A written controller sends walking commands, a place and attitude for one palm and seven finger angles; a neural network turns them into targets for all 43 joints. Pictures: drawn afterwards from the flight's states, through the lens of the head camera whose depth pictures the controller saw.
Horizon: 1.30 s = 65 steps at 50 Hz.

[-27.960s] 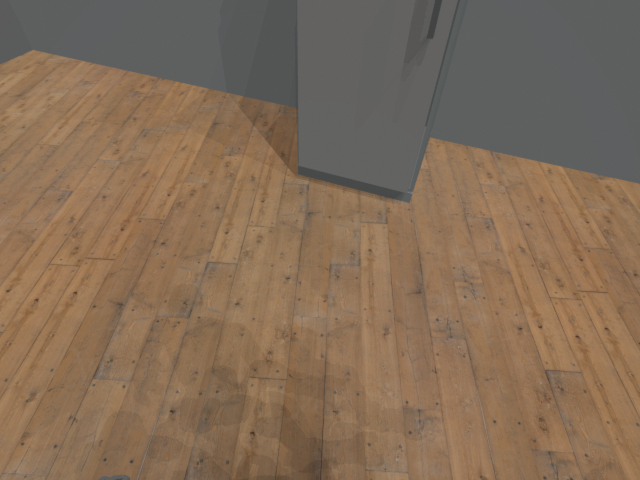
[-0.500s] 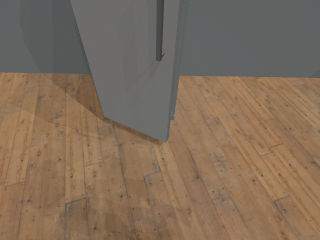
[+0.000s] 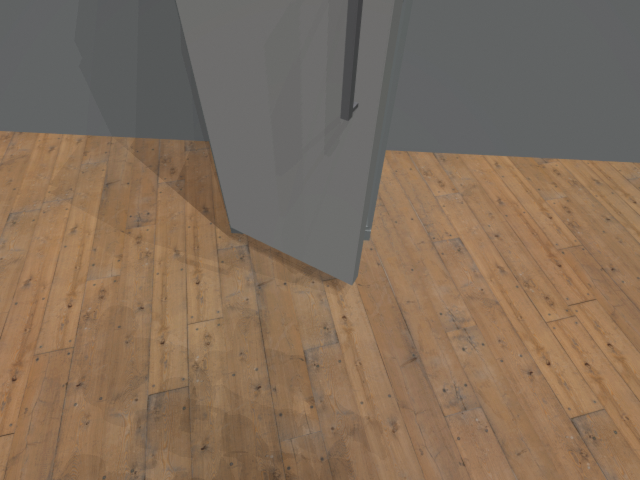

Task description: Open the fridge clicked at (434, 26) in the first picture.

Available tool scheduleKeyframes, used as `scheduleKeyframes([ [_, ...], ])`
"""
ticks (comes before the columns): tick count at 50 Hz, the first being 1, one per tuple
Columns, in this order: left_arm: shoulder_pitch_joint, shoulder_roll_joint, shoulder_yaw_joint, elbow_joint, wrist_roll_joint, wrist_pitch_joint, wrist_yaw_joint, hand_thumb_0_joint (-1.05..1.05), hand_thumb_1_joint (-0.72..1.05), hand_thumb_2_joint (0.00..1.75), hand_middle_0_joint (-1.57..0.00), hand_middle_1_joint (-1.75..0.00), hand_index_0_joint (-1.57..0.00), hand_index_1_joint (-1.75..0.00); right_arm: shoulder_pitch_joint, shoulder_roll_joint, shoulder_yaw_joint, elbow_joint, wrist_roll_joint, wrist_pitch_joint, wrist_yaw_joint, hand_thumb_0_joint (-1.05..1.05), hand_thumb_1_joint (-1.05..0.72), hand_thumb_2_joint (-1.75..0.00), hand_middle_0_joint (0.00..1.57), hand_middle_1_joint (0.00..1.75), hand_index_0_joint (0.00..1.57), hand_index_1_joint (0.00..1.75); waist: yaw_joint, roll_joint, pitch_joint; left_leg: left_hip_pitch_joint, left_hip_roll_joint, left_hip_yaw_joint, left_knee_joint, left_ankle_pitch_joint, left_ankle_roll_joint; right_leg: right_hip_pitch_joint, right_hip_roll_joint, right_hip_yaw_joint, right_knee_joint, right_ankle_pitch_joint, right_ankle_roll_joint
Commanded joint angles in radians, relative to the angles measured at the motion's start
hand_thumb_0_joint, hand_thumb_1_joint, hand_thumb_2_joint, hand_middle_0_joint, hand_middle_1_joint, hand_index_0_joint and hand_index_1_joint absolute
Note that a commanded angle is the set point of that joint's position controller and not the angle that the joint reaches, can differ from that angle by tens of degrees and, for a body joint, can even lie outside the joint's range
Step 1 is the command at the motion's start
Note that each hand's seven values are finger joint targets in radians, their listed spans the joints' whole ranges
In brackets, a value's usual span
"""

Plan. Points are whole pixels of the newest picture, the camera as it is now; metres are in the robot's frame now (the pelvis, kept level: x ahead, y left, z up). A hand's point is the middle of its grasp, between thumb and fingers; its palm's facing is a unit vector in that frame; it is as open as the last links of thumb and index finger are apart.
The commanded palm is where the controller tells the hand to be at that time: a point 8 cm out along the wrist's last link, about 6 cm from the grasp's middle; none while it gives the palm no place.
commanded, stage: walk to a spot facing it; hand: right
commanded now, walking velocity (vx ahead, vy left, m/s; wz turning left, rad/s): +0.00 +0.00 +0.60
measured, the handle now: (358, 19) +0.82 -0.03 +0.19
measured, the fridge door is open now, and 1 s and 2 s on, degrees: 27 27 27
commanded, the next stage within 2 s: none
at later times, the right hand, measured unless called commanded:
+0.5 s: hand out of the picture +0.06 -0.18 -0.17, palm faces -0.20 +0.95 -0.25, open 7.4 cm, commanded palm none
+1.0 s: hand (441, 467) +0.18 -0.17 -0.16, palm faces -0.54 +0.81 -0.24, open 7.4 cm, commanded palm none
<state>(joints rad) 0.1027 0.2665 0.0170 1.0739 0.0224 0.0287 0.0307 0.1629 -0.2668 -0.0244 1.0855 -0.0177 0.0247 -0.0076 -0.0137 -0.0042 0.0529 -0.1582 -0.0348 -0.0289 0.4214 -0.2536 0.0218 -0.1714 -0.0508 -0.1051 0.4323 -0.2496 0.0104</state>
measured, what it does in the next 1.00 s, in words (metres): steps on the spot, turning left: right foot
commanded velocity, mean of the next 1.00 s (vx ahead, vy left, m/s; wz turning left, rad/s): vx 0.00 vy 0.00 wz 0.60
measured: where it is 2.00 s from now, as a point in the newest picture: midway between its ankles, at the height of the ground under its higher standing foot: outside the picture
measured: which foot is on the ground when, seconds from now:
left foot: down 0.00-0.68, up 0.70-1.00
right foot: down 0.00-0.26, up 0.28-0.66, down 0.68-1.00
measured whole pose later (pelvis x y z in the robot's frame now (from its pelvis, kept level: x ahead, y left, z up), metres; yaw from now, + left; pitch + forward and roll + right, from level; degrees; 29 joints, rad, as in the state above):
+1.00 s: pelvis -0.03 -0.04 -0.01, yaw +35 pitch -1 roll +2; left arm 0.24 0.23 0.04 0.94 0.04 0.02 0.02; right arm 0.14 -0.27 -0.08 0.89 -0.03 0.07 0.04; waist 0.00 -0.02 0.09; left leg -0.36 0.02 0.06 0.73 -0.38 -0.02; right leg -0.20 -0.15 -0.20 0.57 -0.34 0.02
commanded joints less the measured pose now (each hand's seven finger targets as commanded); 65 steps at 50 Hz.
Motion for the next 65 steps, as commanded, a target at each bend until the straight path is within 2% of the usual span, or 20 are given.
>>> scheduleKeyframes([
  [1,0.078,0.135,0.052,-0.081,-0.002,0.0,0.016,0.0,0.9,0.9,-0.2,-0.3,-0.2,-0.3,0.017,-0.148,-0.047,-0.103,-0.004,0.009,-0.006,0.0,-0.9,-0.9,0.2,0.3,0.2,0.3,0.028,0.008,-0.058,-0.107,0.127,-0.134,0.052,0.376,0.031,0.053,-0.125,0.043,0.045,0.164,-0.023],
  [9,0.048,0.16,0.08,-0.146,0.012,-0.016,0.015,0.0,0.9,0.9,-0.2,-0.3,-0.2,-0.3,0.046,-0.056,-0.067,-0.185,-0.009,0.031,0.019,0.0,-0.9,-0.9,0.2,0.3,0.2,0.3,-0.009,-0.206,-0.041,-0.179,0.062,0.017,0.474,-0.263,-0.014,-0.07,-0.375,0.138,-0.069,0.237,-0.172],
  [11,0.004,0.15,0.08,-0.161,0.01,-0.013,0.014,0.0,0.9,0.9,-0.2,-0.3,-0.2,-0.3,0.158,-0.056,-0.078,-0.161,-0.012,0.017,0.022,0.0,-0.9,-0.9,0.2,0.3,0.2,0.3,-0.07,-0.076,-0.062,-0.038,0.067,0.018,0.202,-0.034,-0.004,-0.12,-0.285,0.021,0.151,0.252,-0.089],
  [13,-0.003,0.062,0.073,-0.211,-0.009,0.008,0.003,0.0,0.9,0.9,-0.2,-0.3,-0.2,-0.3,0.196,-0.206,-0.1,-0.155,-0.018,-0.003,-0.001,0.0,-0.9,-0.9,0.2,0.3,0.2,0.3,-0.07,0.362,-0.01,-0.022,0.371,-0.483,-0.129,0.458,0.13,-0.384,0.023,-0.02,0.648,-0.364,0.037],
  [15,0.015,0.06,0.077,-0.189,-0.006,0.023,0.003,0.0,0.9,0.9,-0.2,-0.3,-0.2,-0.3,0.099,-0.165,-0.099,-0.188,-0.014,0.001,-0.016,0.0,-0.9,-0.9,0.2,0.3,0.2,0.3,-0.021,0.191,-0.005,-0.079,0.319,-0.479,-0.139,0.153,0.179,-0.422,-0.007,0.143,0.807,-0.248,0.029],
  [18,0.05,0.04,0.068,-0.174,0.0,0.013,-0.001,0.0,0.9,0.9,-0.2,-0.3,-0.2,-0.3,0.054,-0.115,-0.09,-0.198,-0.009,-0.011,-0.025,0.0,-0.9,-0.9,0.2,0.3,0.2,0.3,0.01,0.109,-0.087,-0.003,0.251,-0.35,-0.073,0.31,0.161,-0.39,-0.023,0.141,0.765,-0.133,0.047],
  [27,0.004,0.02,0.059,-0.215,-0.016,0.002,0.009,0.0,0.9,0.9,-0.2,-0.3,-0.2,-0.3,0.113,-0.142,-0.107,-0.175,-0.015,-0.002,-0.019,0.0,-0.9,-0.9,0.2,0.3,0.2,0.3,-0.027,0.142,-0.11,0.073,0.22,-0.404,-0.027,0.485,0.178,-0.286,0.022,0.115,0.414,-0.197,0.05],
  [31,0.115,0.032,0.057,-0.193,-0.023,-0.012,0.018,0.0,0.9,0.9,-0.2,-0.3,-0.2,-0.3,0.028,-0.146,-0.106,-0.202,-0.007,0.01,-0.011,0.0,-0.9,-0.9,0.2,0.3,0.2,0.3,0.036,0.15,-0.122,-0.096,0.163,-0.407,0.027,0.404,0.11,-0.038,0.041,0.107,0.094,-0.061,0.029],
  [32,0.161,0.059,0.062,-0.179,-0.021,-0.022,0.022,0.0,0.9,0.9,-0.2,-0.3,-0.2,-0.3,0.01,-0.119,-0.098,-0.215,-0.003,0.012,-0.008,0.0,-0.9,-0.9,0.2,0.3,0.2,0.3,0.059,0.078,-0.133,-0.233,0.1,-0.35,0.084,0.279,0.055,0.131,-0.015,0.135,-0.045,0.006,0.012],
  [34,0.173,0.216,0.086,-0.201,0.004,-0.028,0.028,0.0,0.9,0.9,-0.2,-0.3,-0.2,-0.3,0.0,-0.059,-0.083,-0.266,0.0,0.014,0.013,0.0,-0.9,-0.9,0.2,0.3,0.2,0.3,0.061,-0.323,-0.093,-0.484,-0.047,-0.031,0.516,-0.375,-0.058,0.151,-0.476,0.529,-0.199,0.133,-0.193],
  [35,0.168,0.186,0.078,-0.199,0.011,-0.034,0.029,0.0,0.9,0.9,-0.2,-0.3,-0.2,-0.3,-0.046,-0.094,-0.089,-0.265,-0.015,0.016,0.021,0.0,-0.9,-0.9,0.2,0.3,0.2,0.3,0.071,-0.187,-0.06,-0.46,-0.01,-0.06,0.674,-0.339,-0.065,0.057,-0.444,0.486,-0.179,0.266,-0.218],
  [39,0.077,0.124,0.059,-0.225,0.016,-0.039,0.024,0.0,0.9,0.9,-0.2,-0.3,-0.2,-0.3,-0.004,-0.056,-0.083,-0.246,-0.007,0.026,0.042,0.0,-0.9,-0.9,0.2,0.3,0.2,0.3,0.003,-0.172,-0.051,-0.421,0.042,0.019,0.695,-0.214,-0.084,0.07,-0.261,0.146,-0.057,0.53,-0.143],
  [49,0.152,0.177,0.081,-0.19,0.008,-0.029,0.003,0.0,0.9,0.9,-0.2,-0.3,-0.2,-0.3,0.004,-0.063,-0.07,-0.258,-0.005,0.012,0.045,0.0,-0.9,-0.9,0.2,0.3,0.2,0.3,0.007,-0.19,-0.074,-0.081,0.031,0.121,0.153,-0.034,-0.022,0.006,-0.292,0.007,0.094,0.466,-0.07],
  [50,0.136,0.169,0.082,-0.2,0.001,-0.026,-0.002,0.0,0.9,0.9,-0.2,-0.3,-0.2,-0.3,0.08,-0.105,-0.08,-0.234,-0.009,0.003,0.04,0.0,-0.9,-0.9,0.2,0.3,0.2,0.3,-0.034,-0.101,-0.106,0.065,0.073,0.07,0.028,0.148,0.004,-0.084,-0.251,-0.04,0.237,0.364,-0.021],
  [51,0.135,0.088,0.065,-0.238,-0.009,-0.022,-0.008,0.0,0.9,0.9,-0.2,-0.3,-0.2,-0.3,0.138,-0.226,-0.103,-0.215,-0.019,-0.012,0.023,0.0,-0.9,-0.9,0.2,0.3,0.2,0.3,-0.052,0.253,-0.143,0.242,0.333,-0.278,-0.057,0.482,0.101,-0.331,-0.097,-0.136,0.496,-0.052,0.049],
  [52,0.089,0.091,0.057,-0.268,-0.01,-0.007,-0.003,0.0,0.9,0.9,-0.2,-0.3,-0.2,-0.3,0.178,-0.265,-0.108,-0.201,-0.001,-0.014,0.008,0.0,-0.9,-0.9,0.2,0.3,0.2,0.3,-0.079,0.267,-0.132,0.177,0.451,-0.361,-0.05,0.701,0.202,-0.4,-0.041,-0.002,0.663,-0.383,0.056],
  [57,0.12,0.068,0.057,-0.227,-0.007,0.012,-0.01,0.0,0.9,0.9,-0.2,-0.3,-0.2,-0.3,-0.042,-0.178,-0.088,-0.264,-0.014,0.005,-0.01,0.0,-0.9,-0.9,0.2,0.3,0.2,0.3,0.026,0.185,-0.075,-0.131,0.263,-0.232,-0.064,0.197,0.149,-0.286,-0.056,0.076,0.662,-0.194,0.059],
  [63,0.274,0.05,0.054,-0.194,-0.002,-0.005,-0.014,0.0,0.9,0.9,-0.2,-0.3,-0.2,-0.3,-0.087,-0.181,-0.09,-0.275,-0.017,0.02,0.012,0.0,-0.9,-0.9,0.2,0.3,0.2,0.3,0.075,0.182,-0.049,-0.372,0.188,-0.311,-0.115,-0.421,0.11,0.028,0.022,0.006,0.216,-0.169,0.034],
  [64,0.359,0.072,0.055,-0.169,0.001,-0.017,-0.006,0.0,0.9,0.9,-0.2,-0.3,-0.2,-0.3,-0.111,-0.146,-0.084,-0.288,-0.013,0.024,0.018,0.0,-0.9,-0.9,0.2,0.3,0.2,0.3,0.117,0.111,-0.059,-0.481,0.129,-0.267,-0.029,-0.481,0.068,0.16,-0.003,0.041,0.055,-0.189,0.018],
  [65,0.42,0.161,0.07,-0.152,0.018,-0.031,0.004,0.0,0.9,0.9,-0.2,-0.3,-0.2,-0.3,-0.112,-0.074,-0.068,-0.316,-0.006,0.028,0.03,0.0,-0.9,-0.9,0.2,0.3,0.2,0.3,0.139,-0.191,-0.038,-0.64,-0.009,-0.129,0.26,-0.482,0.008,0.221,-0.21,0.317,-0.151,-0.483,-0.053],
])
